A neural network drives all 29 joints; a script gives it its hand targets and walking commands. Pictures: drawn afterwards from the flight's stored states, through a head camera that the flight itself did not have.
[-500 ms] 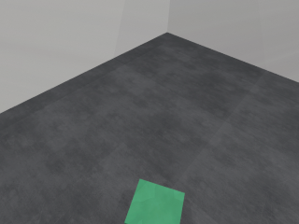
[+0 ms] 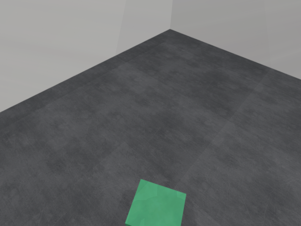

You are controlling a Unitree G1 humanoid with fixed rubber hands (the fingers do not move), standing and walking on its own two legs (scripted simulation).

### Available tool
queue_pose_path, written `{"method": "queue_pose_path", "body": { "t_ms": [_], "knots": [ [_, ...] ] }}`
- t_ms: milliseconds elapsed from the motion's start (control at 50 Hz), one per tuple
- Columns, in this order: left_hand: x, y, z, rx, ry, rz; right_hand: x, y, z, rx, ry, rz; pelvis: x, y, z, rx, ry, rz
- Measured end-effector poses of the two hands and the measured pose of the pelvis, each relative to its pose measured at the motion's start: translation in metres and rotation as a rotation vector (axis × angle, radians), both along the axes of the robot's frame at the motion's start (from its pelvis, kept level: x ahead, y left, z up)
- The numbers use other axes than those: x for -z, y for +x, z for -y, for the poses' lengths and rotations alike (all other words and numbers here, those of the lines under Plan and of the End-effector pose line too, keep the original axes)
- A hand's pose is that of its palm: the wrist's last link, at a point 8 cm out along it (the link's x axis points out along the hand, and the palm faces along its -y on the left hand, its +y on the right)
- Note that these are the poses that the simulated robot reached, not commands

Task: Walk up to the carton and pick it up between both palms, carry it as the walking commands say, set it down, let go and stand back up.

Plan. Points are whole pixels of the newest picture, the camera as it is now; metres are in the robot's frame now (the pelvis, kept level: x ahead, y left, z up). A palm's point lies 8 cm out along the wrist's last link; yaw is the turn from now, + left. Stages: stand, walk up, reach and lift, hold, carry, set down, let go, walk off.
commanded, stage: walk up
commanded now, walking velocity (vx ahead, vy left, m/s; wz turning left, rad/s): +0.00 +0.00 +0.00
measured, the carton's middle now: (156, 212) +0.33 -0.04 -0.68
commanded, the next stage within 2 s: none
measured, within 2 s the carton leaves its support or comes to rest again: neither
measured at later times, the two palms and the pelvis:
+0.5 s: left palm out of the picture -0.05 +0.28 -0.15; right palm out of the picture -0.01 -0.20 -0.15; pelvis -0.04 +0.04 -0.01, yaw -7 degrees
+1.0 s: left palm out of the picture +0.14 +0.26 -0.12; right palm out of the picture -0.15 -0.14 -0.14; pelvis -0.07 +0.07 +0.00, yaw -15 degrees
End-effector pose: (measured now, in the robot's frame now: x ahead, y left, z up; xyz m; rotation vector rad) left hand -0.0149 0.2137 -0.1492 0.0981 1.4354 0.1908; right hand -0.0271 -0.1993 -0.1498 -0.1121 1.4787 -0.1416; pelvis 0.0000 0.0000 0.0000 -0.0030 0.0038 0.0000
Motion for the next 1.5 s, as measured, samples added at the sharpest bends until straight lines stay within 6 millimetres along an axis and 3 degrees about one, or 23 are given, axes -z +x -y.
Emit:
{"method": "queue_pose_path", "body": {
  "t_ms": [320, 440, 540, 580, 640, 740, 860, 980, 1060, 1120, 1240, 1340, 1420, 1500],
  "knots": [
    [0.000, -0.001, -0.001, 0.015, 0.015, 0.017, 0.003, 0.004, 0.009, -0.007, -0.021, 0.015, 0.003, -0.009, 0.001, 0.010, 0.003, -0.014],
    [-0.005, -0.026, -0.035, 0.046, 0.063, -0.017, 0.008, 0.015, 0.014, -0.009, -0.074, 0.074, 0.009, -0.034, -0.027, 0.093, 0.011, -0.030],
    [0.009, -0.030, -0.080, 0.106, 0.062, -0.060, 0.003, 0.018, -0.003, 0.027, -0.115, 0.163, 0.018, -0.043, -0.056, 0.123, -0.002, -0.023],
    [0.020, -0.020, -0.098, 0.134, 0.056, -0.047, 0.003, 0.011, -0.016, 0.051, -0.136, 0.177, 0.024, -0.044, -0.068, 0.133, 0.007, -0.009],
    [0.020, 0.010, -0.116, 0.171, 0.057, 0.009, -0.003, -0.008, -0.037, 0.091, -0.133, 0.169, 0.021, -0.045, -0.079, 0.165, 0.006, -0.002],
    [0.004, 0.073, -0.124, 0.259, 0.052, 0.145, -0.015, -0.035, -0.066, 0.174, -0.109, 0.167, 0.009, -0.047, -0.087, 0.197, -0.005, -0.007],
    [-0.015, 0.135, -0.101, 0.359, 0.029, 0.277, -0.018, -0.069, -0.077, 0.240, -0.094, 0.141, 0.001, -0.056, -0.090, 0.230, -0.008, -0.023],
    [-0.024, 0.158, -0.054, 0.474, -0.009, 0.327, -0.010, -0.119, -0.061, 0.317, -0.076, 0.063, 0.003, -0.067, -0.076, 0.267, 0.010, -0.037],
    [-0.029, 0.141, -0.024, 0.473, -0.029, 0.341, -0.003, -0.141, -0.045, 0.321, -0.036, 0.003, 0.002, -0.066, -0.061, 0.270, -0.010, -0.020],
    [-0.027, 0.109, -0.015, 0.445, -0.037, 0.276, -0.006, -0.136, -0.032, 0.319, -0.034, -0.002, -0.003, -0.059, -0.054, 0.291, -0.009, -0.009],
    [-0.011, 0.068, -0.031, 0.349, 0.010, 0.153, -0.004, -0.096, -0.014, 0.295, -0.062, 0.057, 0.001, -0.048, -0.045, 0.277, -0.034, 0.010],
    [0.003, 0.042, -0.037, 0.307, -0.004, 0.045, -0.008, -0.054, -0.016, 0.270, -0.063, 0.134, 0.003, -0.040, -0.038, 0.270, -0.002, 0.038],
    [0.003, 0.030, -0.031, 0.295, -0.020, 0.014, -0.012, -0.026, -0.017, 0.248, -0.059, 0.186, 0.000, -0.037, -0.035, 0.268, 0.006, 0.035],
    [0.002, 0.027, -0.024, 0.289, -0.030, 0.011, -0.012, -0.012, -0.015, 0.235, -0.052, 0.215, -0.002, -0.037, -0.034, 0.264, 0.011, 0.036]
  ]
}}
